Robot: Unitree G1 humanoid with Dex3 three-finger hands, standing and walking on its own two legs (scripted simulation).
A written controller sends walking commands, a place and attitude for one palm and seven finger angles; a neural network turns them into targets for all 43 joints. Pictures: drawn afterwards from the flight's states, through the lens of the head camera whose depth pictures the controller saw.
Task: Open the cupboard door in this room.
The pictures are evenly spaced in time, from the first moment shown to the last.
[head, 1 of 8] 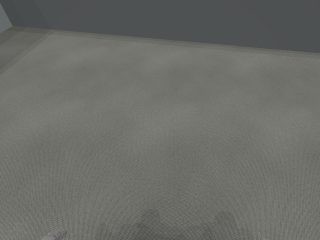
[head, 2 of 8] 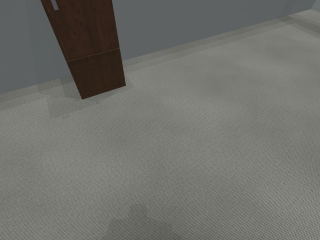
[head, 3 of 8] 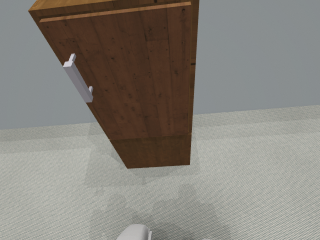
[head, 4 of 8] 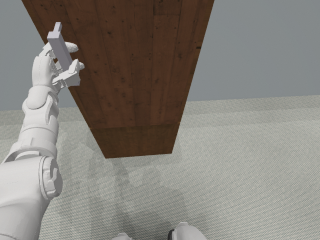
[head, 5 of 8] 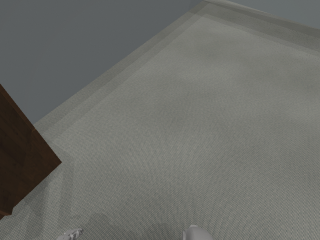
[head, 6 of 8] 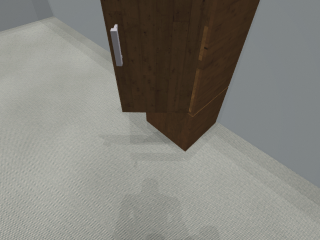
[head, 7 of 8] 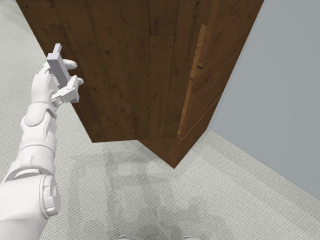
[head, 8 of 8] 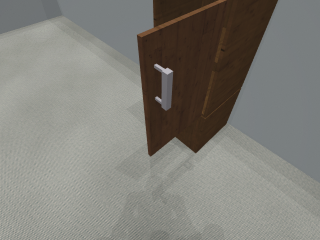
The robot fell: no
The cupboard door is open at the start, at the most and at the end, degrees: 0 92 89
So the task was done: yes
